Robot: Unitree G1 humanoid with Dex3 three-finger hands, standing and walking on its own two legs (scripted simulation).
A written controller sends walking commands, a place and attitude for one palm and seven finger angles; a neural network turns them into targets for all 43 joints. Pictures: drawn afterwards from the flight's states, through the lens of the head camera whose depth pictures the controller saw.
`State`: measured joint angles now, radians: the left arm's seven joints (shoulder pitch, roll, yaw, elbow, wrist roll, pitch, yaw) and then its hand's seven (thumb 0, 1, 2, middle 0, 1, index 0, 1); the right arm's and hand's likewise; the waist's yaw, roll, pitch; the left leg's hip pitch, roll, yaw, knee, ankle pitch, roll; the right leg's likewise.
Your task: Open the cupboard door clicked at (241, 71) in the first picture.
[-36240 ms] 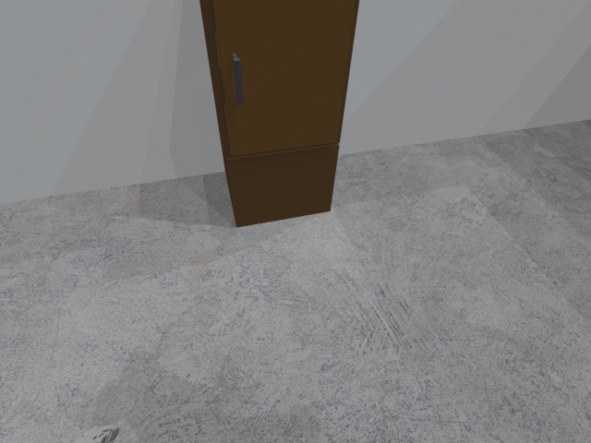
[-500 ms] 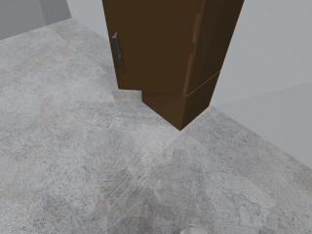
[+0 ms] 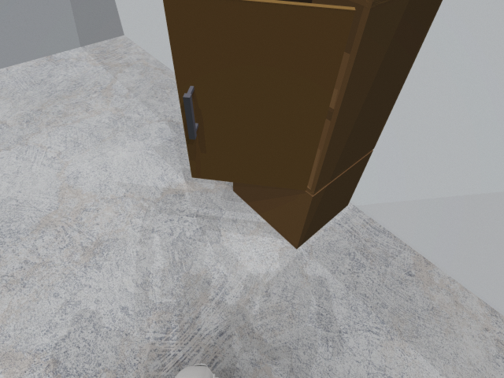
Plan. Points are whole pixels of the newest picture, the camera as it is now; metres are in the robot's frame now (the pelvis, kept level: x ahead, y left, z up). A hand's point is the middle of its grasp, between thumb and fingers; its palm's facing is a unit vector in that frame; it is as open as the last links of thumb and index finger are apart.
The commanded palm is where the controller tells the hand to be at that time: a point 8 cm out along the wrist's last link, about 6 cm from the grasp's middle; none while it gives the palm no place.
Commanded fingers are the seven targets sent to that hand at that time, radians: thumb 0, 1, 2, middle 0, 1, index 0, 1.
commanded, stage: take the last steps up to it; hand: left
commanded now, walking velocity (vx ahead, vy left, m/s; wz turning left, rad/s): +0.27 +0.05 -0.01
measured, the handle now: (192, 113) +0.76 +0.25 -0.05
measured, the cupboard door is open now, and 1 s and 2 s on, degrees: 41 41 41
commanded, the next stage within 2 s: come to a stop and stand still in 0.32 s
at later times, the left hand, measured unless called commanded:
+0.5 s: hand (161, 312) +0.26 +0.21 -0.17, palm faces -0.03 -0.97 -0.23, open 7.3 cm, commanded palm none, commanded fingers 0.00 0.90 0.90 -0.20 -0.30 -0.20 -0.30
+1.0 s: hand (142, 337) +0.21 +0.24 -0.18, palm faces +0.04 -0.97 -0.24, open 7.3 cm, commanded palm none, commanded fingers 0.00 0.90 0.90 -0.20 -0.30 -0.20 -0.30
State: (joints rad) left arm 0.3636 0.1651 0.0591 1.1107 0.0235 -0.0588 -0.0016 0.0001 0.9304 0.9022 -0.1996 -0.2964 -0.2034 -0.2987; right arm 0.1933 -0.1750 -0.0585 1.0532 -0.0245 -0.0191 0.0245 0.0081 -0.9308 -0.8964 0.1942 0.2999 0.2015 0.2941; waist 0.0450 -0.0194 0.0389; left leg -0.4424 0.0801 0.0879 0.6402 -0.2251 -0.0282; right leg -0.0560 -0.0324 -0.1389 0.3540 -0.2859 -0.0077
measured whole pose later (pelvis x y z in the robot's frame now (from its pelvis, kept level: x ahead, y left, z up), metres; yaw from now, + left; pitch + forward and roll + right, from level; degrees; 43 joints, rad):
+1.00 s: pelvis +0.16 +0.04 -0.01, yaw -2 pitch +0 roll +1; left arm 0.21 0.21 0.05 1.03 0.02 0.04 0.03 0.00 0.92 0.90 -0.20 -0.30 -0.20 -0.30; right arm 0.17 -0.17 -0.03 1.02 -0.02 0.02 -0.03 0.00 -0.91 -0.90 0.20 0.30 0.20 0.29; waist 0.03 -0.03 0.05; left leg -0.27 0.01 0.12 0.51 -0.23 0.04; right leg -0.23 -0.04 -0.03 0.64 -0.38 0.00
